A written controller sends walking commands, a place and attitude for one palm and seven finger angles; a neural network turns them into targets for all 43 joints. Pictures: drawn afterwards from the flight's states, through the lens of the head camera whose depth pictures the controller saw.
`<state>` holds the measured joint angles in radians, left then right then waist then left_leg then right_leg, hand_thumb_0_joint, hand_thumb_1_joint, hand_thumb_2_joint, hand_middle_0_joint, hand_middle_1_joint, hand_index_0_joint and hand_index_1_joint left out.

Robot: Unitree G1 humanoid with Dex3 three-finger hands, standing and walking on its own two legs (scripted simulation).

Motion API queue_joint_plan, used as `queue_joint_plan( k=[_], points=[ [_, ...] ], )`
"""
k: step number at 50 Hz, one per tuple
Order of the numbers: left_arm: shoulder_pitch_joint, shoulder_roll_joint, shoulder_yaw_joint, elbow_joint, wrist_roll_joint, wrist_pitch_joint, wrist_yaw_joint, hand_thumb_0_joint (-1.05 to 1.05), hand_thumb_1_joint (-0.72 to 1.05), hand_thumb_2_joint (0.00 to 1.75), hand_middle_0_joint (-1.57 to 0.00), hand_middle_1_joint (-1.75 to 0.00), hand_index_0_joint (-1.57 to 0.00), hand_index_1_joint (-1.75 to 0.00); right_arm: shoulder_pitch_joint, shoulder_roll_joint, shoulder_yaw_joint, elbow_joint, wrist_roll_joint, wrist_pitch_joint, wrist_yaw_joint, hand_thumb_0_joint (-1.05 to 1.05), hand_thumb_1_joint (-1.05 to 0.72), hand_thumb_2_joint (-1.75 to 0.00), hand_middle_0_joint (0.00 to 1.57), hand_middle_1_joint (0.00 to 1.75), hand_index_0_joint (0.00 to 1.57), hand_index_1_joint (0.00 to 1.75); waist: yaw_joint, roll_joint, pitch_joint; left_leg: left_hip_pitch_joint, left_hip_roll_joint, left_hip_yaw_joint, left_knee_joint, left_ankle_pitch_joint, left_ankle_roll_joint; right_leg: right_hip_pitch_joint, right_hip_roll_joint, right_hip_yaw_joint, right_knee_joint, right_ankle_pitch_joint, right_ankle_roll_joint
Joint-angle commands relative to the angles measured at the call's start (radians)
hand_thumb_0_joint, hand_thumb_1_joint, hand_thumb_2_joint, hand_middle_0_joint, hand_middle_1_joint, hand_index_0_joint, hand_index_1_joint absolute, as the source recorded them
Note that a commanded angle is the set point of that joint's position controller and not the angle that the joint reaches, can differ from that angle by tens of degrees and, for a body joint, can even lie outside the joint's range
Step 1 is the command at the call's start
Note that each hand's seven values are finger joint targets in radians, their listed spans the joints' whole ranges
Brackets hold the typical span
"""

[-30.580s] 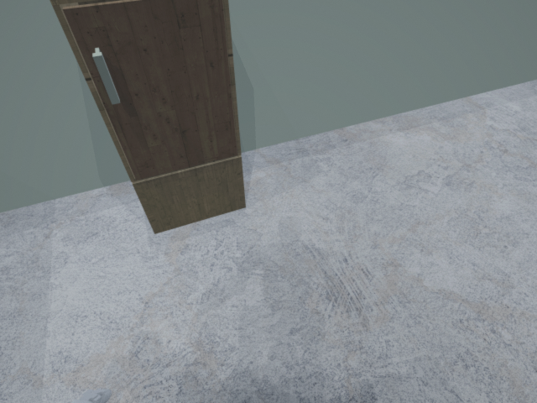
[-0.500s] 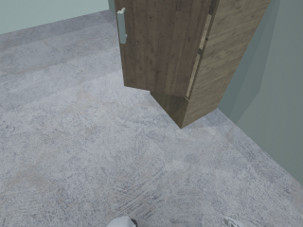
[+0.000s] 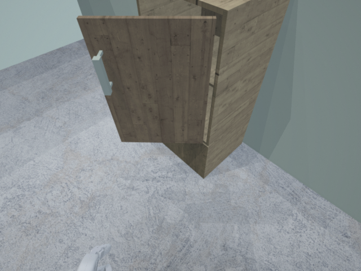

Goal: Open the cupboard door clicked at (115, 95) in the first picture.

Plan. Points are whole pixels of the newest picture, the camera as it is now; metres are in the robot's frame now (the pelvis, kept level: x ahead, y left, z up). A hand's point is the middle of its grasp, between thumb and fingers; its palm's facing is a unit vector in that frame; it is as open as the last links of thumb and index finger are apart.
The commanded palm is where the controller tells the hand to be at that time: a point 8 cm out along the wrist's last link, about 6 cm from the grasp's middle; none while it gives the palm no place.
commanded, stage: take the last steps up to it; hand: left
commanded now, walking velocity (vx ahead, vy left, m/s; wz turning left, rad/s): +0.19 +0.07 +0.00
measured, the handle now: (104, 73) +0.71 +0.28 +0.03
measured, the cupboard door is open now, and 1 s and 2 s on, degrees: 44 44 44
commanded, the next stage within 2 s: come to a stop and stand still in 0.12 s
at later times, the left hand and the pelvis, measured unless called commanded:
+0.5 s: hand out of the picture +0.10 +0.24 -0.18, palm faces +0.05 -0.98 -0.18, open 7.3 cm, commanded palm none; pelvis +0.11 +0.06 +0.01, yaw -1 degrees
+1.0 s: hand out of the picture +0.13 +0.18 -0.16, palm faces +0.03 -0.98 -0.20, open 7.3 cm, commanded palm none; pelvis +0.10 +0.00 +0.01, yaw -1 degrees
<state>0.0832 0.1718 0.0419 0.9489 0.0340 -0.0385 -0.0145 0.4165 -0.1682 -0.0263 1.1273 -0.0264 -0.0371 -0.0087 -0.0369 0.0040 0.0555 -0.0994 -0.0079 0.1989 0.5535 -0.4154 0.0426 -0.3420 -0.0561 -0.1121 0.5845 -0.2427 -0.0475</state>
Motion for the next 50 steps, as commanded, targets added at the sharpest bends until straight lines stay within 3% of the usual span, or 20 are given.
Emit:
queue_joint_plan(
  k=[1, 2, 4, 7, 10, 13, 15, 16, 18, 21, 27, 31, 33, 34, 35, 36, 37, 40, 43, 50],
  points=[
    [0.358, 0.21, 0.058, 0.057, -0.021, -0.013, 0.035, 0.0, 0.9, 0.9, -0.2, -0.3, -0.2, -0.3, -0.126, -0.11, -0.027, -0.115, 0.014, -0.018, -0.004, 0.0, -0.9, -0.9, 0.2, 0.3, 0.2, 0.3, 0.157, -0.178, -0.093, -0.564, 0.059, -0.185, 0.616, -0.151, -0.046, 0.48, -0.422, 0.507, -0.283, 0.364, -0.245],
    [0.287, 0.178, 0.049, 0.035, -0.022, -0.013, 0.036, 0.0, 0.9, 0.9, -0.2, -0.3, -0.2, -0.3, -0.146, -0.088, -0.024, -0.115, 0.015, -0.012, -0.002, 0.0, -0.9, -0.9, 0.2, 0.3, 0.2, 0.3, 0.122, -0.107, -0.046, -0.562, 0.094, -0.211, 0.604, -0.078, -0.051, 0.391, -0.377, 0.408, -0.299, 0.333, -0.214],
    [0.205, 0.122, 0.033, 0.017, -0.019, -0.023, 0.033, 0.0, 0.9, 0.9, -0.2, -0.3, -0.2, -0.3, -0.092, -0.042, -0.018, -0.092, 0.009, 0.006, 0.006, 0.0, -0.9, -0.9, 0.2, 0.3, 0.2, 0.3, 0.057, -0.123, -0.037, -0.445, 0.117, -0.187, 0.489, 0.025, -0.071, 0.233, -0.288, 0.211, -0.335, 0.337, -0.143],
    [0.172, 0.109, 0.038, 0.023, -0.011, -0.03, 0.025, 0.0, 0.9, 0.9, -0.2, -0.3, -0.2, -0.3, -0.038, 0.004, -0.018, -0.073, 0.008, 0.018, 0.018, 0.0, -0.9, -0.9, 0.2, 0.3, 0.2, 0.3, 0.023, -0.136, -0.021, -0.325, 0.096, -0.123, 0.291, 0.121, -0.083, 0.119, -0.219, 0.089, -0.363, 0.245, -0.104],
    [0.188, 0.14, 0.044, 0.044, -0.011, -0.026, 0.019, 0.0, 0.9, 0.9, -0.2, -0.3, -0.2, -0.3, -0.077, 0.002, -0.018, -0.094, 0.005, 0.009, 0.025, 0.0, -0.9, -0.9, 0.2, 0.3, 0.2, 0.3, 0.041, -0.129, -0.009, -0.262, 0.064, -0.088, 0.124, 0.16, -0.081, 0.105, -0.21, 0.096, -0.342, 0.118, -0.094],
    [0.169, 0.114, 0.029, 0.063, -0.018, -0.006, 0.027, 0.0, 0.9, 0.9, -0.2, -0.3, -0.2, -0.3, -0.029, -0.029, -0.015, -0.067, 0.004, -0.006, 0.014, 0.0, -0.9, -0.9, 0.2, 0.3, 0.2, 0.3, 0.003, -0.079, -0.024, -0.043, 0.048, -0.103, -0.09, 0.339, -0.083, 0.024, -0.143, 0.053, -0.193, 0.108, -0.031],
    [0.252, 0.043, 0.001, 0.072, -0.029, 0.014, 0.04, 0.0, 0.9, 0.9, -0.2, -0.3, -0.2, -0.3, 0.009, -0.154, -0.026, -0.069, -0.002, -0.009, -0.009, 0.0, -0.9, -0.9, 0.2, 0.3, 0.2, 0.3, 0.016, 0.17, -0.115, 0.014, 0.293, -0.338, -0.127, 0.73, 0.023, 0.028, -0.028, -0.001, -0.039, -0.147, 0.055],
    [0.259, 0.04, -0.007, 0.077, -0.025, 0.025, 0.046, 0.0, 0.9, 0.9, -0.2, -0.3, -0.2, -0.3, -0.023, -0.175, -0.028, -0.082, -0.002, 0.003, -0.019, 0.0, -0.9, -0.9, 0.2, 0.3, 0.2, 0.3, 0.02, 0.102, -0.07, -0.098, 0.345, -0.365, -0.152, 0.756, 0.07, 0.093, -0.007, 0.01, 0.023, -0.228, 0.063],
    [0.273, 0.061, -0.005, 0.099, -0.031, 0.054, 0.046, 0.0, 0.9, 0.9, -0.2, -0.3, -0.2, -0.3, -0.093, -0.178, -0.021, -0.082, 0.002, 0.011, -0.042, 0.0, -0.9, -0.9, 0.2, 0.3, 0.2, 0.3, 0.03, 0.241, -0.088, -0.062, 0.347, -0.385, -0.198, 0.928, 0.093, 0.055, -0.006, 0.042, 0.152, -0.311, 0.076],
    [0.238, 0.1, 0.009, 0.084, -0.025, 0.073, 0.042, 0.0, 0.9, 0.9, -0.2, -0.3, -0.2, -0.3, -0.111, -0.204, -0.039, -0.096, 0.003, 0.03, -0.06, 0.0, -0.9, -0.9, 0.2, 0.3, 0.2, 0.3, 0.008, 0.176, -0.107, 0.011, 0.391, -0.355, -0.142, 1.104, 0.152, -0.044, -0.006, 0.097, 0.32, -0.352, 0.067],
    [0.22, 0.087, 0.037, 0.017, -0.017, 0.1, 0.027, 0.0, 0.9, 0.9, -0.2, -0.3, -0.2, -0.3, -0.211, -0.224, -0.064, -0.146, -0.001, 0.044, -0.058, 0.0, -0.9, -0.9, 0.2, 0.3, 0.2, 0.3, 0.029, 0.131, -0.161, -0.063, 0.39, -0.315, -0.195, 0.672, 0.15, -0.086, 0.012, 0.128, 0.423, -0.276, 0.074],
    [0.241, 0.066, 0.033, 0.01, -0.013, 0.092, 0.021, 0.0, 0.9, 0.9, -0.2, -0.3, -0.2, -0.3, -0.256, -0.215, -0.069, -0.159, -0.007, 0.054, -0.039, 0.0, -0.9, -0.9, 0.2, 0.3, 0.2, 0.3, 0.042, 0.17, -0.117, -0.196, 0.345, -0.314, -0.24, 0.27, 0.104, 0.068, 0.017, 0.066, 0.158, -0.221, 0.054],
    [0.316, 0.067, 0.032, 0.041, -0.011, 0.081, 0.022, 0.0, 0.9, 0.9, -0.2, -0.3, -0.2, -0.3, -0.266, -0.205, -0.071, -0.162, -0.001, 0.064, -0.027, 0.0, -0.9, -0.9, 0.2, 0.3, 0.2, 0.3, 0.074, 0.106, -0.111, -0.303, 0.262, -0.266, -0.214, 0.033, 0.043, 0.232, 0.039, 0.019, -0.057, -0.06, 0.052],
    [0.335, 0.098, 0.034, 0.046, -0.004, 0.072, 0.029, 0.0, 0.9, 0.9, -0.2, -0.3, -0.2, -0.3, -0.258, -0.158, -0.065, -0.166, 0.005, 0.068, -0.02, 0.0, -0.9, -0.9, 0.2, 0.3, 0.2, 0.3, 0.082, -0.008, -0.074, -0.364, 0.17, -0.208, -0.133, -0.07, -0.007, 0.253, -0.015, 0.095, -0.206, -0.11, 0.034],
    [0.295, 0.166, 0.036, 0.033, 0.002, 0.059, 0.036, 0.0, 0.9, 0.9, -0.2, -0.3, -0.2, -0.3, -0.257, -0.085, -0.049, -0.181, 0.015, 0.075, -0.009, 0.0, -0.9, -0.9, 0.2, 0.3, 0.2, 0.3, 0.066, -0.216, -0.029, -0.395, 0.062, -0.128, 0.018, -0.097, -0.07, 0.149, -0.204, 0.353, -0.383, -0.344, -0.039],
    [0.213, 0.199, 0.028, 0.003, -0.005, 0.056, 0.039, 0.0, 0.9, 0.9, -0.2, -0.3, -0.2, -0.3, -0.287, -0.073, -0.037, -0.202, 0.012, 0.08, 0.004, 0.0, -0.9, -0.9, 0.2, 0.3, 0.2, 0.3, 0.063, -0.194, 0.018, -0.294, 0.043, -0.142, 0.102, -0.075, -0.072, -0.033, -0.293, 0.417, -0.479, -0.461, -0.091],
    [0.159, 0.196, 0.026, -0.003, -0.005, 0.04, 0.041, 0.0, 0.9, 0.9, -0.2, -0.3, -0.2, -0.3, -0.28, -0.07, -0.038, -0.186, 0.006, 0.077, 0.008, 0.0, -0.9, -0.9, 0.2, 0.3, 0.2, 0.3, 0.045, -0.177, 0.029, -0.263, 0.044, -0.166, 0.147, -0.007, -0.063, -0.079, -0.269, 0.414, -0.466, -0.393, -0.096],
    [0.106, 0.156, 0.01, 0.016, -0.014, 0.021, 0.038, 0.0, 0.9, 0.9, -0.2, -0.3, -0.2, -0.3, -0.175, -0.081, -0.033, -0.121, 0.006, 0.063, 0.007, 0.0, -0.9, -0.9, 0.2, 0.3, 0.2, 0.3, 0.015, -0.198, 0.02, -0.193, 0.044, -0.177, 0.095, 0.097, -0.062, -0.006, -0.187, 0.273, -0.362, -0.12, -0.071],
    [0.139, 0.142, 0.005, 0.047, -0.022, 0.014, 0.039, 0.0, 0.9, 0.9, -0.2, -0.3, -0.2, -0.3, -0.121, -0.075, -0.017, -0.079, 0.01, 0.038, -0.002, 0.0, -0.9, -0.9, 0.2, 0.3, 0.2, 0.3, 0.021, -0.059, -0.015, -0.091, 0.052, -0.196, -0.103, 0.3, -0.063, 0.057, -0.141, 0.21, -0.243, 0.096, -0.028],
    [0.179, 0.136, 0.009, 0.093, -0.031, 0.035, 0.048, 0.0, 0.9, 0.9, -0.2, -0.3, -0.2, -0.3, -0.121, -0.109, -0.009, -0.048, 0.015, 0.036, -0.026, 0.0, -0.9, -0.9, 0.2, 0.3, 0.2, 0.3, 0.058, 0.015, -0.072, -0.106, 0.108, -0.22, -0.135, 0.4, -0.051, 0.201, -0.096, 0.162, -0.181, 0.22, 0.0]
  ],
)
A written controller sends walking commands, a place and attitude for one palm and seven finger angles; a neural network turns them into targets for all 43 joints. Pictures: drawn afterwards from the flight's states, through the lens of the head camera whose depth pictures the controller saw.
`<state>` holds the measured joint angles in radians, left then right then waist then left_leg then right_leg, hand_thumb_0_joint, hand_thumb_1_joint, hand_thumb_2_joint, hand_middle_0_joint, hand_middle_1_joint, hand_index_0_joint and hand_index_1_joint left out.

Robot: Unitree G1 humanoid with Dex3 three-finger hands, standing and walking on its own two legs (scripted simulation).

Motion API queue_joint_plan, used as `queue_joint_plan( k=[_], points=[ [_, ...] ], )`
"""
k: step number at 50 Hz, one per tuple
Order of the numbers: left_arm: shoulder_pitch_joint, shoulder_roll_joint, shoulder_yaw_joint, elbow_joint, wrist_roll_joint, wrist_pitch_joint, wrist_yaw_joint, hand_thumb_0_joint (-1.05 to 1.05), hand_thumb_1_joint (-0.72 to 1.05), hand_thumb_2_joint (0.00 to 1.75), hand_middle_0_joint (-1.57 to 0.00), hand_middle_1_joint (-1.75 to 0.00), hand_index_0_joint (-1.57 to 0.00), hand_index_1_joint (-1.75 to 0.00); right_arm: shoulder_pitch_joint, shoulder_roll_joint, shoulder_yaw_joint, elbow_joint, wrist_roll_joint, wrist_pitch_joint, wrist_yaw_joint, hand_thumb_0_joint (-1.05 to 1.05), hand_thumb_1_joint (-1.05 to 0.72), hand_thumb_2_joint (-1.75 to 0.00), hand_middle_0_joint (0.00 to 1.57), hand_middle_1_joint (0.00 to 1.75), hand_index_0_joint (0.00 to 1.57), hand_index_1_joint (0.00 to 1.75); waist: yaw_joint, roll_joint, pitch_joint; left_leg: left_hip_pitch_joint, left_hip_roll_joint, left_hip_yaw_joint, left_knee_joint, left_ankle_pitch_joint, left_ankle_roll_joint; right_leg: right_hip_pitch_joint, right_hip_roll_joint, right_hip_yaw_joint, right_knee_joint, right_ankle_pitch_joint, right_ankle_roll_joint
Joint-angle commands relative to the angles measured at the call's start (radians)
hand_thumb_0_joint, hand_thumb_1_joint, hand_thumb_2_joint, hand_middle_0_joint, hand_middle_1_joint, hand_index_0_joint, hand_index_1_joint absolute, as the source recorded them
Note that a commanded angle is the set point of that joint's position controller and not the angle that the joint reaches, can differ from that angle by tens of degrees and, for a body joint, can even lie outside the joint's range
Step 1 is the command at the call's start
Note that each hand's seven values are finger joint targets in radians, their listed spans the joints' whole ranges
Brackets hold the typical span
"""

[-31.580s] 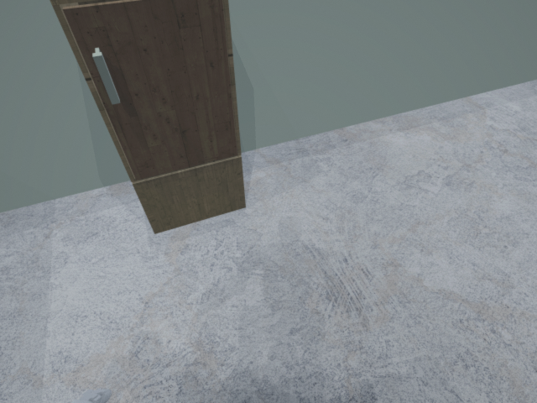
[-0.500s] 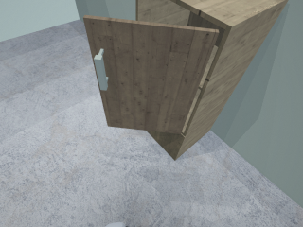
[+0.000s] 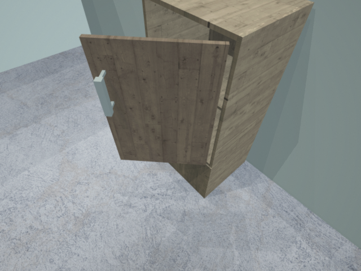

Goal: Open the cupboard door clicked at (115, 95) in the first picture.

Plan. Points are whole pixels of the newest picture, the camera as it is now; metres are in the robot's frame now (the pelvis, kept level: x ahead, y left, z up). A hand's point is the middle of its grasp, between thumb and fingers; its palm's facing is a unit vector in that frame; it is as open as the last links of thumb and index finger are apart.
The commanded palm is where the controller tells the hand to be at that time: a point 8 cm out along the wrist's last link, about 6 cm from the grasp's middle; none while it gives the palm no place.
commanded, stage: come to a stop and stand still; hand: left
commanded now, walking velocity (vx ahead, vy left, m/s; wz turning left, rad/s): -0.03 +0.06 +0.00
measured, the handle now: (106, 93) +0.61 +0.28 +0.02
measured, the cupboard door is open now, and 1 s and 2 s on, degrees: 44 44 44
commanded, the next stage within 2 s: look again from close up in 0.12 s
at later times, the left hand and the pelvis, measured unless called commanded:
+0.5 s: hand out of the picture +0.03 +0.21 -0.17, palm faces -0.02 -0.97 -0.24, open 7.4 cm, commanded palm none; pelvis +0.00 +0.03 +0.00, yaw -1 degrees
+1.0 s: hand out of the picture +0.04 +0.21 -0.18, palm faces -0.03 -0.97 -0.22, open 7.4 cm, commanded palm none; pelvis +0.01 +0.02 +0.00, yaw -2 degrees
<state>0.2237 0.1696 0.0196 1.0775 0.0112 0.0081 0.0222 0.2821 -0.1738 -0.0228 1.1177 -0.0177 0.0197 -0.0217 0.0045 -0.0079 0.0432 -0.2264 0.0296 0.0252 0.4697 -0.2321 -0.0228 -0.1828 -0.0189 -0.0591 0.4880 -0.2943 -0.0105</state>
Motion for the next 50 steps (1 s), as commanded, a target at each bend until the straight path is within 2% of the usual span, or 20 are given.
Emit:
queue_joint_plan(
  k=[1, 6, 7, 8, 9, 10, 11, 13, 15, 18, 20, 21, 24, 27, 31, 34, 37, 43, 46, 50],
  points=[
    [0.031, 0.135, 0.032, -0.036, -0.005, -0.01, 0.012, 0.0, 0.9, 0.9, -0.2, -0.3, -0.2, -0.3, 0.019, -0.098, -0.013, -0.038, 0.007, -0.018, -0.013, 0.0, -0.9, -0.9, 0.2, 0.3, 0.2, 0.3, 0.014, 0.002, -0.046, 0.01, 0.068, -0.045, -0.058, 0.185, 0.014, 0.043, -0.129, 0.106, -0.094, 0.247, -0.037],
    [0.026, 0.113, 0.026, -0.026, -0.003, -0.006, 0.011, 0.0, 0.9, 0.9, -0.2, -0.3, -0.2, -0.3, 0.028, -0.08, -0.011, -0.028, 0.005, -0.015, -0.012, 0.0, -0.9, -0.9, 0.2, 0.3, 0.2, 0.3, 0.01, -0.025, -0.004, 0.014, 0.064, -0.053, -0.088, 0.116, 0.02, 0.002, -0.113, 0.106, -0.132, 0.119, -0.03],
    [0.027, 0.109, 0.024, -0.023, -0.005, -0.006, 0.011, 0.0, 0.9, 0.9, -0.2, -0.3, -0.2, -0.3, 0.029, -0.079, -0.01, -0.025, 0.004, -0.017, -0.012, 0.0, -0.9, -0.9, 0.2, 0.3, 0.2, 0.3, 0.009, -0.009, 0.004, 0.008, 0.064, -0.059, -0.095, 0.112, 0.021, -0.002, -0.111, 0.106, -0.134, 0.106, -0.028],
    [0.155, 0.111, 0.008, 0.003, 0.007, -0.039, 0.052, 0.0, 0.9, 0.9, -0.2, -0.3, -0.2, -0.3, -0.088, -0.1, -0.007, -0.108, 0.013, -0.039, 0.002, 0.0, -0.9, -0.9, 0.2, 0.3, 0.2, 0.3, 0.049, 0.039, 0.044, -0.036, 0.054, -0.011, 0.121, 0.097, 0.002, -0.037, -0.166, 0.186, -0.124, 0.472, -0.022],
    [0.073, 0.18, 0.016, -0.052, 0.006, -0.051, 0.046, 0.0, 0.9, 0.9, -0.2, -0.3, -0.2, -0.3, 0.011, -0.041, -0.003, -0.13, 0.009, -0.029, 0.009, 0.0, -0.9, -0.9, 0.2, 0.3, 0.2, 0.3, -0.032, 0.019, -0.044, -0.042, 0.029, -0.013, 0.095, -0.065, 0.012, -0.017, -0.222, 0.212, -0.118, 0.322, -0.066],
    [0.035, 0.17, 0.016, -0.077, 0.005, -0.05, 0.039, 0.0, 0.9, 0.9, -0.2, -0.3, -0.2, -0.3, 0.046, -0.05, -0.001, -0.124, 0.006, -0.025, 0.012, 0.0, -0.9, -0.9, 0.2, 0.3, 0.2, 0.3, -0.039, 0.008, -0.053, -0.007, 0.032, -0.011, 0.075, -0.061, 0.016, -0.073, -0.193, 0.177, -0.113, 0.115, -0.08],
    [0.015, 0.151, 0.017, -0.094, 0.01, -0.047, 0.035, 0.0, 0.9, 0.9, -0.2, -0.3, -0.2, -0.3, 0.069, -0.048, 0.0, -0.13, -0.002, -0.032, 0.015, 0.0, -0.9, -0.9, 0.2, 0.3, 0.2, 0.3, -0.043, 0.053, -0.043, 0.004, 0.041, -0.021, 0.035, 0.014, 0.025, -0.086, -0.142, 0.124, -0.064, 0.086, -0.069],
    [0.05, 0.12, 0.01, -0.095, 0.006, -0.037, 0.029, 0.0, 0.9, 0.9, -0.2, -0.3, -0.2, -0.3, 0.054, -0.081, 0.002, -0.144, -0.001, -0.042, 0.012, 0.0, -0.9, -0.9, 0.2, 0.3, 0.2, 0.3, -0.016, 0.088, -0.031, -0.045, 0.08, -0.085, -0.014, 0.112, 0.058, -0.049, -0.07, 0.077, -0.006, 0.043, -0.035],
    [0.071, 0.104, 0.004, -0.087, 0.006, -0.028, 0.025, 0.0, 0.9, 0.9, -0.2, -0.3, -0.2, -0.3, 0.028, -0.097, 0.002, -0.16, 0.001, -0.042, 0.007, 0.0, -0.9, -0.9, 0.2, 0.3, 0.2, 0.3, -0.004, 0.035, 0.006, -0.079, 0.082, -0.098, -0.043, 0.053, 0.068, -0.047, -0.056, 0.071, -0.016, 0.0, -0.026],
    [0.067, 0.108, 0.0, -0.089, 0.006, -0.025, 0.019, 0.0, 0.9, 0.9, -0.2, -0.3, -0.2, -0.3, 0.017, -0.108, 0.004, -0.164, 0.0, -0.042, 0.006, 0.0, -0.9, -0.9, 0.2, 0.3, 0.2, 0.3, -0.007, -0.011, 0.034, -0.073, 0.067, -0.09, -0.067, -0.005, 0.065, -0.072, -0.063, 0.084, -0.034, -0.014, -0.022],
    [0.065, 0.112, -0.001, -0.09, 0.006, -0.023, 0.017, 0.0, 0.9, 0.9, -0.2, -0.3, -0.2, -0.3, 0.012, -0.115, 0.005, -0.158, 0.0, -0.043, 0.007, 0.0, -0.9, -0.9, 0.2, 0.3, 0.2, 0.3, -0.008, 0.008, 0.044, -0.068, 0.069, -0.091, -0.092, -0.033, 0.065, -0.085, -0.063, 0.089, -0.04, -0.022, -0.02],
    [0.069, 0.114, -0.001, -0.091, 0.008, -0.023, 0.016, 0.0, 0.9, 0.9, -0.2, -0.3, -0.2, -0.3, 0.012, -0.11, 0.005, -0.152, -0.001, -0.045, 0.006, 0.0, -0.9, -0.9, 0.2, 0.3, 0.2, 0.3, -0.005, 0.021, 0.043, -0.063, 0.072, -0.09, -0.099, -0.024, 0.069, -0.074, -0.06, 0.083, -0.038, -0.004, -0.019],
    [0.074, 0.124, -0.002, -0.087, 0.006, -0.025, 0.014, 0.0, 0.9, 0.9, -0.2, -0.3, -0.2, -0.3, 0.007, -0.125, 0.007, -0.145, 0.001, -0.049, 0.006, 0.0, -0.9, -0.9, 0.2, 0.3, 0.2, 0.3, -0.004, -0.013, 0.003, -0.033, 0.07, -0.081, -0.091, 0.021, 0.067, -0.055, -0.068, 0.089, -0.041, 0.038, -0.014],
    [0.07, 0.139, 0.0, -0.084, 0.006, -0.027, 0.012, 0.0, 0.9, 0.9, -0.2, -0.3, -0.2, -0.3, -0.007, -0.134, 0.007, -0.133, 0.002, -0.054, 0.004, 0.0, -0.9, -0.9, 0.2, 0.3, 0.2, 0.3, -0.002, 0.015, -0.004, -0.017, 0.07, -0.075, -0.088, 0.073, 0.067, -0.046, -0.073, 0.092, -0.046, 0.071, -0.012],
    [0.071, 0.149, 0.001, -0.072, 0.007, -0.03, 0.011, 0.0, 0.9, 0.9, -0.2, -0.3, -0.2, -0.3, -0.018, -0.138, 0.005, -0.119, 0.003, -0.056, 0.002, 0.0, -0.9, -0.9, 0.2, 0.3, 0.2, 0.3, 0.0, -0.004, -0.025, 0.021, 0.072, -0.063, -0.076, 0.133, 0.067, -0.032, -0.082, 0.093, -0.054, 0.13, -0.011],
    [0.065, 0.159, 0.002, -0.063, 0.005, -0.032, 0.011, 0.0, 0.9, 0.9, -0.2, -0.3, -0.2, -0.3, -0.029, -0.144, 0.005, -0.105, 0.004, -0.059, 0.0, 0.0, -0.9, -0.9, 0.2, 0.3, 0.2, 0.3, 0.0, 0.012, -0.048, 0.044, 0.074, -0.055, -0.066, 0.176, 0.063, -0.023, -0.087, 0.099, -0.052, 0.172, -0.011],
    [0.055, 0.169, 0.004, -0.058, 0.007, -0.033, 0.01, 0.0, 0.9, 0.9, -0.2, -0.3, -0.2, -0.3, -0.038, -0.151, 0.002, -0.094, 0.005, -0.059, -0.001, 0.0, -0.9, -0.9, 0.2, 0.3, 0.2, 0.3, -0.001, -0.001, -0.039, 0.047, 0.075, -0.054, -0.063, 0.195, 0.062, -0.016, -0.09, 0.097, -0.057, 0.2, -0.012],
    [0.046, 0.177, 0.004, -0.047, 0.007, -0.032, 0.008, 0.0, 0.9, 0.9, -0.2, -0.3, -0.2, -0.3, -0.058, -0.154, 0.002, -0.077, 0.004, -0.057, -0.001, 0.0, -0.9, -0.9, 0.2, 0.3, 0.2, 0.3, 0.002, 0.013, -0.03, 0.051, 0.077, -0.053, -0.077, 0.17, 0.059, -0.019, -0.091, 0.103, -0.073, 0.183, -0.012],
    [0.061, 0.172, 0.008, -0.047, 0.012, -0.028, 0.007, 0.0, 0.9, 0.9, -0.2, -0.3, -0.2, -0.3, -0.044, -0.137, 0.004, -0.078, 0.002, -0.05, 0.004, 0.0, -0.9, -0.9, 0.2, 0.3, 0.2, 0.3, 0.008, -0.008, -0.027, 0.028, 0.057, -0.028, -0.048, 0.071, 0.056, -0.01, -0.103, 0.119, -0.071, 0.108, -0.025],
    [0.074, 0.195, 0.022, -0.058, 0.013, -0.017, 0.004, 0.0, 0.9, 0.9, -0.2, -0.3, -0.2, -0.3, -0.038, -0.121, 0.007, -0.1, -0.005, -0.034, 0.012, 0.0, -0.9, -0.9, 0.2, 0.3, 0.2, 0.3, 0.013, -0.051, 0.031, -0.056, 0.007, 0.013, 0.021, -0.051, 0.039, -0.038, -0.16, 0.199, -0.115, -0.036, -0.064]
  ],
)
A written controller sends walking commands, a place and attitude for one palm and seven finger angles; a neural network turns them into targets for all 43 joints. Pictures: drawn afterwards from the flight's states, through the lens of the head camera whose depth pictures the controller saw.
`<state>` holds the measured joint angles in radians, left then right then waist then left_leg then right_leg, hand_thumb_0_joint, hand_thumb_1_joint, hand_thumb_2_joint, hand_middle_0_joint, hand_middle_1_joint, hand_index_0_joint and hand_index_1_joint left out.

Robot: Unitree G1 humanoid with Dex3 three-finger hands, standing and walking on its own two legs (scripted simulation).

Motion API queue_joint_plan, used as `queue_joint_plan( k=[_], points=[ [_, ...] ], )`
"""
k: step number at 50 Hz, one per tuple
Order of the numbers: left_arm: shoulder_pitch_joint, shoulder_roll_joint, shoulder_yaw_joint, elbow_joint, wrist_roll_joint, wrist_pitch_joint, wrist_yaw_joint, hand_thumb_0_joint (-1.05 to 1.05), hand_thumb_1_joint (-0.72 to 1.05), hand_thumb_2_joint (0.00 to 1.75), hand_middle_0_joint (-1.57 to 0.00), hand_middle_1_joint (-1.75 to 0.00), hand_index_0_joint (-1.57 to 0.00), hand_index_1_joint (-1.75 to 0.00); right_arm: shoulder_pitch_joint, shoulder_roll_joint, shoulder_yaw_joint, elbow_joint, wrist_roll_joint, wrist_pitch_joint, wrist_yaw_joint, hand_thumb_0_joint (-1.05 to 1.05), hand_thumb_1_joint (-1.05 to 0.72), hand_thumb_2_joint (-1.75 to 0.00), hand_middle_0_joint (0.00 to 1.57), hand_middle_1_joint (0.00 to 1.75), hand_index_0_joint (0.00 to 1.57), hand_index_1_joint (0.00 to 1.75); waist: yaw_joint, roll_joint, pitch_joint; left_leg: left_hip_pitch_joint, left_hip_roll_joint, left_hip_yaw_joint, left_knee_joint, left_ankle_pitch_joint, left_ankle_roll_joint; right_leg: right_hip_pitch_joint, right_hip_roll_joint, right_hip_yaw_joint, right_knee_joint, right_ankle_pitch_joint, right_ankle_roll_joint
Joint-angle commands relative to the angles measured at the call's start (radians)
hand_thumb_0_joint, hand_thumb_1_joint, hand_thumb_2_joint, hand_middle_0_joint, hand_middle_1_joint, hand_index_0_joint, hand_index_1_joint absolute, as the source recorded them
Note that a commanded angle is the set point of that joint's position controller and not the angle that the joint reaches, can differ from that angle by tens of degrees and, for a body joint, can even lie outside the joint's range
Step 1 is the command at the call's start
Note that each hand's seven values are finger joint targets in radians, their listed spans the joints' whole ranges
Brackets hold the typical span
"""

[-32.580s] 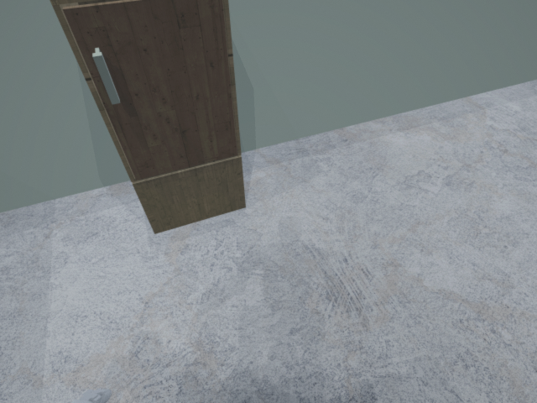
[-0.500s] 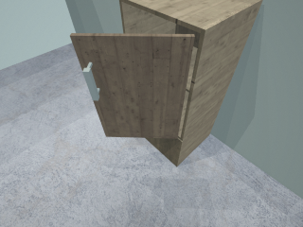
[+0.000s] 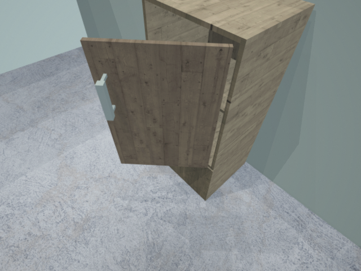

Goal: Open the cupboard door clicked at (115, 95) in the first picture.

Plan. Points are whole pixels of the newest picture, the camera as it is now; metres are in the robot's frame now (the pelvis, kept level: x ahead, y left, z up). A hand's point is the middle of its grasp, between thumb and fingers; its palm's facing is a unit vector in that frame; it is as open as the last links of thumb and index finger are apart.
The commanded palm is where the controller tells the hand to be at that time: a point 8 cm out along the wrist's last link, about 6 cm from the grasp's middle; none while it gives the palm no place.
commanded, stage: shuffle to correct the standing spot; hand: left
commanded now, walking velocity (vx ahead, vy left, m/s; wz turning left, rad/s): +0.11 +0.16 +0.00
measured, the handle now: (107, 97) +0.59 +0.28 +0.02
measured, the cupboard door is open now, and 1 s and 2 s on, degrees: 44 44 44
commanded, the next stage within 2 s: come to a stop and stand still in 0.16 s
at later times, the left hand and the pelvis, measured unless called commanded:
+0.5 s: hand out of the picture +0.08 +0.21 -0.17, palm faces +0.04 -0.97 -0.24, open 7.3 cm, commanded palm none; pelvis +0.05 +0.02 -0.01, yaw +1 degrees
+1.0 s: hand out of the picture +0.06 +0.23 -0.18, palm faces +0.01 -0.98 -0.17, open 7.4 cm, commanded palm none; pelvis +0.06 +0.06 +0.01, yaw -1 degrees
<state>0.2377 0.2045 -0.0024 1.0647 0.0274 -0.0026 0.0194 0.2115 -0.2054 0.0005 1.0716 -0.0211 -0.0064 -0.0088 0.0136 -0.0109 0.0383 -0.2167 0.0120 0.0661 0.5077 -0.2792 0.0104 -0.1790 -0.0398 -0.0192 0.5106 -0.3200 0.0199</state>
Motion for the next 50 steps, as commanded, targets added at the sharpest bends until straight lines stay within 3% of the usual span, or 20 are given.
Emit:
queue_joint_plan(
  k=[1, 5, 7, 9, 11, 12, 16, 17, 18, 19, 21, 23, 26, 27, 28, 30, 36, 46, 49, 50],
  points=[
    [0.073, 0.169, 0.049, -0.05, -0.001, -0.005, 0.007, 0.0, 0.9, 0.9, -0.2, -0.3, -0.2, -0.3, 0.036, -0.084, -0.018, -0.061, -0.001, -0.006, 0.0, 0.0, -0.9, -0.9, 0.2, 0.3, 0.2, 0.3, 0.007, -0.074, 0.042, -0.082, 0.018, -0.013, 0.006, -0.024, 0.004, -0.033, -0.157, 0.174, -0.149, -0.017, -0.105],
    [0.075, 0.182, 0.067, -0.068, -0.001, -0.003, 0.01, 0.0, 0.9, 0.9, -0.2, -0.3, -0.2, -0.3, 0.072, -0.083, -0.021, -0.075, -0.001, -0.011, 0.0, 0.0, -0.9, -0.9, 0.2, 0.3, 0.2, 0.3, -0.001, -0.1, 0.028, -0.064, 0.014, -0.001, 0.026, 0.042, 0.003, -0.028, -0.185, 0.171, -0.092, 0.118, -0.123],
    [0.057, 0.154, 0.067, -0.083, 0.001, 0.004, 0.01, 0.0, 0.9, 0.9, -0.2, -0.3, -0.2, -0.3, 0.114, -0.109, -0.025, -0.065, -0.002, -0.015, -0.002, 0.0, -0.9, -0.9, 0.2, 0.3, 0.2, 0.3, -0.017, 0.035, 0.017, 0.018, 0.065, -0.064, -0.034, 0.187, 0.033, -0.078, -0.105, 0.06, 0.03, 0.106, -0.086],
    [0.024, 0.088, 0.054, -0.105, 0.003, 0.008, 0.009, 0.0, 0.9, 0.9, -0.2, -0.3, -0.2, -0.3, 0.186, -0.162, -0.036, -0.054, -0.005, -0.016, -0.011, 0.0, -0.9, -0.9, 0.2, 0.3, 0.2, 0.3, -0.035, 0.225, 0.009, 0.144, 0.207, -0.242, -0.125, 0.413, 0.139, -0.239, 0.018, -0.091, 0.253, -0.149, -0.039],
    [-0.028, 0.07, 0.047, -0.134, -0.002, 0.004, 0.01, 0.0, 0.9, 0.9, -0.2, -0.3, -0.2, -0.3, 0.215, -0.138, -0.033, -0.057, -0.004, -0.014, -0.017, 0.0, -0.9, -0.9, 0.2, 0.3, 0.2, 0.3, -0.044, 0.194, 0.03, 0.182, 0.262, -0.294, -0.137, 0.573, 0.232, -0.344, 0.003, -0.063, 0.397, -0.332, -0.049],
    [-0.03, 0.059, 0.049, -0.131, -0.004, 0.002, 0.009, 0.0, 0.9, 0.9, -0.2, -0.3, -0.2, -0.3, 0.194, -0.134, -0.033, -0.066, -0.009, -0.013, -0.018, 0.0, -0.9, -0.9, 0.2, 0.3, 0.2, 0.3, -0.034, 0.164, 0.018, 0.159, 0.255, -0.268, -0.116, 0.603, 0.237, -0.317, -0.013, -0.057, 0.387, -0.313, -0.056],
    [0.106, 0.03, 0.045, -0.084, -0.004, -0.01, 0.006, 0.0, 0.9, 0.9, -0.2, -0.3, -0.2, -0.3, 0.097, -0.105, -0.028, -0.09, 0.003, -0.02, -0.024, 0.0, -0.9, -0.9, 0.2, 0.3, 0.2, 0.3, 0.048, 0.05, -0.048, 0.012, 0.164, -0.145, -0.023, 0.503, 0.141, 0.012, -0.012, -0.064, 0.002, 0.075, -0.044],
    [0.154, 0.076, 0.051, -0.065, -0.002, -0.024, 0.014, 0.0, 0.9, 0.9, -0.2, -0.3, -0.2, -0.3, 0.102, -0.081, -0.026, -0.092, 0.013, -0.028, -0.024, 0.0, -0.9, -0.9, 0.2, 0.3, 0.2, 0.3, 0.055, -0.064, -0.077, -0.085, 0.107, -0.088, 0.066, 0.361, 0.08, 0.148, -0.119, 0.071, -0.056, 0.304, -0.068],
    [0.189, 0.134, 0.057, -0.052, -0.005, -0.03, 0.02, 0.0, 0.9, 0.9, -0.2, -0.3, -0.2, -0.3, 0.1, -0.048, -0.023, -0.101, 0.018, -0.028, -0.02, 0.0, -0.9, -0.9, 0.2, 0.3, 0.2, 0.3, 0.043, -0.194, -0.084, -0.177, 0.024, -0.015, 0.135, 0.048, 0.019, 0.188, -0.306, 0.256, -0.097, 0.573, -0.149],
    [0.183, 0.15, 0.053, -0.048, -0.01, -0.031, 0.019, 0.0, 0.9, 0.9, -0.2, -0.3, -0.2, -0.3, 0.085, -0.036, -0.027, -0.099, 0.016, -0.017, -0.021, 0.0, -0.9, -0.9, 0.2, 0.3, 0.2, 0.3, 0.038, -0.183, -0.049, -0.188, -0.007, -0.02, 0.216, -0.234, -0.007, 0.14, -0.378, 0.274, -0.11, 0.752, -0.234],
    [0.138, 0.124, 0.051, -0.054, -0.002, -0.03, 0.028, 0.0, 0.9, 0.9, -0.2, -0.3, -0.2, -0.3, 0.063, -0.014, -0.03, -0.086, 0.012, 0.004, -0.022, 0.0, -0.9, -0.9, 0.2, 0.3, 0.2, 0.3, 0.029, -0.238, -0.007, -0.231, 0.026, -0.049, 0.338, -0.295, -0.012, 0.106, -0.355, 0.232, -0.095, 0.867, -0.267],
    [0.098, 0.114, 0.049, -0.072, 0.003, -0.028, 0.031, 0.0, 0.9, 0.9, -0.2, -0.3, -0.2, -0.3, 0.065, 0.004, -0.026, -0.069, 0.017, 0.0, -0.014, 0.0, -0.9, -0.9, 0.2, 0.3, 0.2, 0.3, 0.014, -0.168, -0.025, -0.203, 0.024, -0.029, 0.281, -0.241, -0.018, 0.104, -0.284, 0.133, -0.078, 0.856, -0.234],
    [0.045, 0.112, 0.052, -0.085, -0.006, -0.018, 0.027, 0.0, 0.9, 0.9, -0.2, -0.3, -0.2, -0.3, 0.131, 0.032, -0.022, -0.023, 0.015, -0.004, -0.01, 0.0, -0.9, -0.9, 0.2, 0.3, 0.2, 0.3, -0.026, -0.128, -0.057, 0.011, 0.008, 0.024, -0.011, 0.026, -0.028, 0.006, -0.185, 0.038, -0.032, 0.583, -0.152],
    [0.036, 0.103, 0.051, -0.085, -0.013, -0.013, 0.024, 0.0, 0.9, 0.9, -0.2, -0.3, -0.2, -0.3, 0.153, 0.014, -0.021, -0.007, 0.01, -0.008, -0.011, 0.0, -0.9, -0.9, 0.2, 0.3, 0.2, 0.3, -0.033, -0.072, -0.058, 0.096, 0.028, 0.008, -0.084, 0.158, -0.023, -0.055, -0.15, 0.023, -0.005, 0.452, -0.112],
    [0.041, 0.08, 0.049, -0.091, -0.016, -0.005, 0.021, 0.0, 0.9, 0.9, -0.2, -0.3, -0.2, -0.3, 0.145, -0.024, -0.026, -0.009, 0.003, -0.015, -0.014, 0.0, -0.9, -0.9, 0.2, 0.3, 0.2, 0.3, -0.016, 0.035, -0.048, 0.108, 0.112, -0.071, -0.094, 0.337, 0.006, -0.098, -0.092, -0.012, 0.014, 0.27, -0.061],
    [0.045, 0.048, 0.042, -0.083, -0.012, 0.004, 0.02, 0.0, 0.9, 0.9, -0.2, -0.3, -0.2, -0.3, 0.089, -0.064, -0.026, -0.022, 0.001, -0.016, -0.017, 0.0, -0.9, -0.9, 0.2, 0.3, 0.2, 0.3, 0.005, 0.127, -0.015, -0.007, 0.188, -0.142, -0.135, 0.386, 0.067, -0.038, -0.038, -0.048, -0.008, 0.023, -0.021],
    [0.076, 0.061, 0.028, -0.022, -0.011, -0.01, 0.014, 0.0, 0.9, 0.9, -0.2, -0.3, -0.2, -0.3, 0.072, -0.049, -0.017, -0.013, 0.008, -0.028, -0.029, 0.0, -0.9, -0.9, 0.2, 0.3, 0.2, 0.3, 0.001, 0.038, -0.045, 0.088, 0.127, -0.071, -0.111, 0.424, 0.032, 0.007, -0.081, -0.009, -0.088, 0.271, -0.033],
    [0.087, 0.058, 0.019, 0.013, -0.009, -0.01, 0.015, 0.0, 0.9, 0.9, -0.2, -0.3, -0.2, -0.3, 0.071, -0.05, -0.009, 0.013, 0.009, -0.028, -0.027, 0.0, -0.9, -0.9, 0.2, 0.3, 0.2, 0.3, -0.001, 0.013, -0.007, 0.067, 0.115, -0.073, -0.156, 0.318, 0.027, 0.019, -0.088, -0.013, -0.133, 0.24, -0.031],
    [0.093, 0.057, 0.018, 0.02, -0.012, -0.01, 0.016, 0.0, 0.9, 0.9, -0.2, -0.3, -0.2, -0.3, 0.077, -0.052, -0.006, 0.021, 0.009, -0.029, -0.027, 0.0, -0.9, -0.9, 0.2, 0.3, 0.2, 0.3, 0.0, 0.026, -0.013, 0.067, 0.113, -0.076, -0.162, 0.313, 0.026, 0.024, -0.091, -0.012, -0.137, 0.225, -0.031],
    [0.138, 0.058, 0.002, 0.041, -0.002, -0.024, 0.055, 0.0, 0.9, 0.9, -0.2, -0.3, -0.2, -0.3, 0.026, -0.104, -0.014, -0.048, 0.02, -0.028, -0.015, 0.0, -0.9, -0.9, 0.2, 0.3, 0.2, 0.3, 0.002, 0.103, 0.07, 0.0, 0.124, -0.065, 0.004, 0.442, -0.001, -0.064, -0.111, 0.05, -0.135, 0.332, -0.034]
  ],
)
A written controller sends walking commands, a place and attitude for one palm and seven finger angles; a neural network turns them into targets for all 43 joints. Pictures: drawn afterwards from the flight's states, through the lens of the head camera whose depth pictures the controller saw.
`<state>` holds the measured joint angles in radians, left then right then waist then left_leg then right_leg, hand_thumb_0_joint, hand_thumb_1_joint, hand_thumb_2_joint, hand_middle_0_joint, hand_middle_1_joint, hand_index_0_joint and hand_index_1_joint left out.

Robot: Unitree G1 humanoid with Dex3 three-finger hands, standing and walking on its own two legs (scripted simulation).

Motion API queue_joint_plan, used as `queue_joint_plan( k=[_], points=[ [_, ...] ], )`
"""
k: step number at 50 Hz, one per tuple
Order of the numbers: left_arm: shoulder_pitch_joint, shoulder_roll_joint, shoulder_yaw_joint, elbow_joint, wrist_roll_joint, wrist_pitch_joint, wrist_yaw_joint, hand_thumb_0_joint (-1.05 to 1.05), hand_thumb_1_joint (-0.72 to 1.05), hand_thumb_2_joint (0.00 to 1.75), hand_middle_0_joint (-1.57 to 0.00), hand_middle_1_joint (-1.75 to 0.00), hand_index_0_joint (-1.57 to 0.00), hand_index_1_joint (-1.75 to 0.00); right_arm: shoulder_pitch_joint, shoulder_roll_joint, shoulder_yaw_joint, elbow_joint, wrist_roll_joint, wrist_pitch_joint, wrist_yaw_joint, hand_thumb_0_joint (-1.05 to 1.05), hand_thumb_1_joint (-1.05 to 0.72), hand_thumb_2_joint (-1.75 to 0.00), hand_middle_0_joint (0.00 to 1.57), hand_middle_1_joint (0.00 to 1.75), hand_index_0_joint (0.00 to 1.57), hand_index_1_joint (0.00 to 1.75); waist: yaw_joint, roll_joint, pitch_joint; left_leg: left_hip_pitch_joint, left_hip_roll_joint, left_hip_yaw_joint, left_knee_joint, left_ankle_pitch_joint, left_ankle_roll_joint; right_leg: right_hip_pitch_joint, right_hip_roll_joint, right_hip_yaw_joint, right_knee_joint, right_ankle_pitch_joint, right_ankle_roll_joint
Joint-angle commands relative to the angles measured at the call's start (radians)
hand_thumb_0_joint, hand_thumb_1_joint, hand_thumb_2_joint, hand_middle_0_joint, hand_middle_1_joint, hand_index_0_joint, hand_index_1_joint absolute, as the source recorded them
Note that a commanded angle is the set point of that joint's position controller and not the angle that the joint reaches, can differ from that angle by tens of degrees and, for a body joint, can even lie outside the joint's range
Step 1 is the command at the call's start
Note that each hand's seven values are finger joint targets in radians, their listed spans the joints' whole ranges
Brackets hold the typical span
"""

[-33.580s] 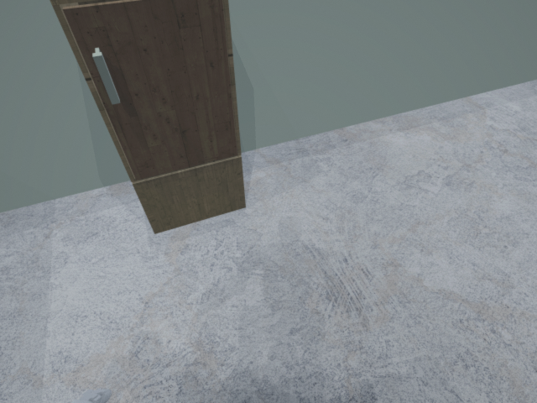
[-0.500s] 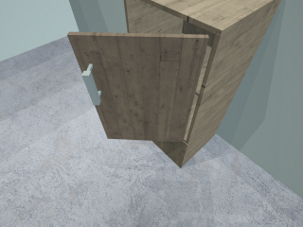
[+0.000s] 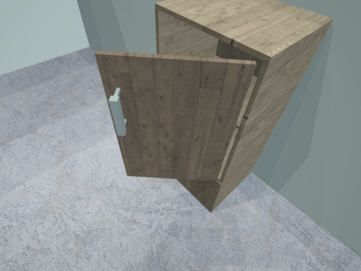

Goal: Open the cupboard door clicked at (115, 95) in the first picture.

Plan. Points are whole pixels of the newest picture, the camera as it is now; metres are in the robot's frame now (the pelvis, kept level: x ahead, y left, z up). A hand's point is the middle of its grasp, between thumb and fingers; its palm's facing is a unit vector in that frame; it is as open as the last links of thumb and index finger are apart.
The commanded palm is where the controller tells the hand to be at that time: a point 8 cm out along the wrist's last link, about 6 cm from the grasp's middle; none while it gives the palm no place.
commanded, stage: come to a stop and stand still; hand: left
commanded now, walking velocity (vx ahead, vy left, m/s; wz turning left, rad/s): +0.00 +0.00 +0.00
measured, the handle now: (119, 112) +0.53 +0.23 +0.02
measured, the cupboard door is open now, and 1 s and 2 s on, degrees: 44 44 44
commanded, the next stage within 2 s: look again from close up in 0.64 s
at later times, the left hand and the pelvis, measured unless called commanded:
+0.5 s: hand out of the picture -0.05 +0.18 -0.18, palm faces +0.02 -0.98 -0.19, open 7.4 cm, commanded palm none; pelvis -0.05 +0.01 +0.00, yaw +1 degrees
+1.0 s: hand out of the picture -0.08 +0.15 -0.18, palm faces +0.04 -0.99 -0.13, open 7.4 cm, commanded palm none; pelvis -0.05 +0.00 +0.00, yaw +1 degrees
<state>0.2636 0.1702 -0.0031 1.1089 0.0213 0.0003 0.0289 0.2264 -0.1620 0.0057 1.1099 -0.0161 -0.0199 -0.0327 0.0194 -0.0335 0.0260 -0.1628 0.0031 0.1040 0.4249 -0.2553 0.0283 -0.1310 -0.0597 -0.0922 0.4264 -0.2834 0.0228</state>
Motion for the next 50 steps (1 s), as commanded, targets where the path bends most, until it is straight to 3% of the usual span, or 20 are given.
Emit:
queue_joint_plan(
  k=[1, 2, 3, 4, 5, 7, 10, 11, 14, 24, 50],
  points=[
    [0.106, 0.125, 0.01, -0.02, 0.007, -0.047, 0.042, 0.0, 0.9, 0.9, -0.2, -0.3, -0.2, -0.3, 0.02, -0.119, -0.009, -0.101, 0.006, -0.014, 0.011, 0.0, -0.9, -0.9, 0.2, 0.3, 0.2, 0.3, -0.023, 0.103, 0.049, -0.049, 0.109, -0.104, 0.091, 0.442, -0.028, -0.067, -0.114, 0.101, -0.008, 0.536, -0.05],
    [0.117, 0.123, 0.009, -0.044, 0.001, -0.051, 0.036, 0.0, 0.9, 0.9, -0.2, -0.3, -0.2, -0.3, 0.105, -0.103, -0.017, -0.097, -0.001, -0.024, 0.01, 0.0, -0.9, -0.9, 0.2, 0.3, 0.2, 0.3, -0.035, 0.065, -0.085, -0.012, 0.112, -0.107, 0.083, 0.413, -0.019, 0.008, -0.111, 0.09, 0.065, 0.554, -0.069],
    [0.107, 0.108, 0.008, -0.048, -0.005, -0.05, 0.033, 0.0, 0.9, 0.9, -0.2, -0.3, -0.2, -0.3, 0.123, -0.117, -0.022, -0.093, 0.001, -0.026, 0.005, 0.0, -0.9, -0.9, 0.2, 0.3, 0.2, 0.3, -0.035, 0.025, -0.178, 0.023, 0.12, -0.122, 0.096, 0.504, -0.009, 0.056, -0.101, 0.072, 0.094, 0.555, -0.068],
    [0.107, 0.103, 0.008, -0.057, -0.009, -0.047, 0.031, 0.0, 0.9, 0.9, -0.2, -0.3, -0.2, -0.3, 0.113, -0.124, -0.027, -0.097, 0.006, -0.022, 0.002, 0.0, -0.9, -0.9, 0.2, 0.3, 0.2, 0.3, -0.03, 0.016, -0.192, 0.043, 0.124, -0.122, 0.097, 0.519, -0.002, 0.048, -0.094, 0.066, 0.096, 0.506, -0.066],
    [0.094, 0.101, 0.008, -0.065, -0.01, -0.04, 0.029, 0.0, 0.9, 0.9, -0.2, -0.3, -0.2, -0.3, 0.108, -0.129, -0.027, -0.102, 0.007, -0.017, 0.0, 0.0, -0.9, -0.9, 0.2, 0.3, 0.2, 0.3, -0.032, 0.03, -0.168, 0.033, 0.125, -0.125, 0.084, 0.496, 0.003, 0.029, -0.085, 0.056, 0.088, 0.419, -0.064],
    [0.084, 0.094, 0.005, -0.074, -0.006, -0.027, 0.025, 0.0, 0.9, 0.9, -0.2, -0.3, -0.2, -0.3, 0.084, -0.118, -0.025, -0.108, 0.005, -0.011, -0.001, 0.0, -0.9, -0.9, 0.2, 0.3, 0.2, 0.3, -0.024, 0.041, -0.051, -0.023, 0.12, -0.125, 0.061, 0.43, 0.007, -0.026, -0.07, 0.057, 0.062, 0.298, -0.058],
    [0.068, 0.09, 0.005, -0.084, -0.006, -0.011, 0.017, 0.0, 0.9, 0.9, -0.2, -0.3, -0.2, -0.3, 0.062, -0.113, -0.024, -0.119, 0.005, 0.0, 0.008, 0.0, -0.9, -0.9, 0.2, 0.3, 0.2, 0.3, -0.021, 0.02, 0.071, -0.119, 0.106, -0.146, -0.031, 0.097, 0.012, -0.087, -0.054, 0.069, 0.004, 0.044, -0.051],
    [0.071, 0.093, 0.005, -0.086, -0.003, -0.011, 0.015, 0.0, 0.9, 0.9, -0.2, -0.3, -0.2, -0.3, 0.055, -0.107, -0.024, -0.12, 0.004, 0.002, 0.011, 0.0, -0.9, -0.9, 0.2, 0.3, 0.2, 0.3, -0.017, 0.033, 0.098, -0.144, 0.1, -0.147, -0.05, 0.038, 0.014, -0.096, -0.054, 0.069, -0.013, 0.011, -0.052],
    [0.076, 0.1, 0.008, -0.095, -0.004, -0.008, 0.012, 0.0, 0.9, 0.9, -0.2, -0.3, -0.2, -0.3, 0.072, -0.111, -0.028, -0.121, 0.0, 0.007, 0.017, 0.0, -0.9, -0.9, 0.2, 0.3, 0.2, 0.3, -0.024, 0.023, 0.093, -0.155, 0.086, -0.153, -0.088, -0.118, 0.009, -0.122, -0.053, 0.083, -0.033, -0.092, -0.053],
    [0.12, 0.084, 0.008, -0.09, -0.003, -0.014, 0.008, 0.0, 0.9, 0.9, -0.2, -0.3, -0.2, -0.3, 0.106, -0.098, -0.026, -0.093, 0.001, 0.002, 0.019, 0.0, -0.9, -0.9, 0.2, 0.3, 0.2, 0.3, -0.016, 0.04, 0.072, -0.169, 0.091, -0.159, -0.123, -0.151, 0.009, -0.112, -0.056, 0.079, -0.056, -0.075, -0.047],
    [0.172, 0.031, 0.007, -0.025, -0.004, -0.026, 0.012, 0.0, 0.9, 0.9, -0.2, -0.3, -0.2, -0.3, 0.137, -0.041, -0.021, -0.01, 0.009, -0.005, 0.011, 0.0, -0.9, -0.9, 0.2, 0.3, 0.2, 0.3, -0.014, 0.022, 0.067, -0.112, 0.093, -0.126, -0.108, -0.022, -0.001, -0.098, -0.067, 0.08, -0.086, 0.024, -0.045]
  ],
)
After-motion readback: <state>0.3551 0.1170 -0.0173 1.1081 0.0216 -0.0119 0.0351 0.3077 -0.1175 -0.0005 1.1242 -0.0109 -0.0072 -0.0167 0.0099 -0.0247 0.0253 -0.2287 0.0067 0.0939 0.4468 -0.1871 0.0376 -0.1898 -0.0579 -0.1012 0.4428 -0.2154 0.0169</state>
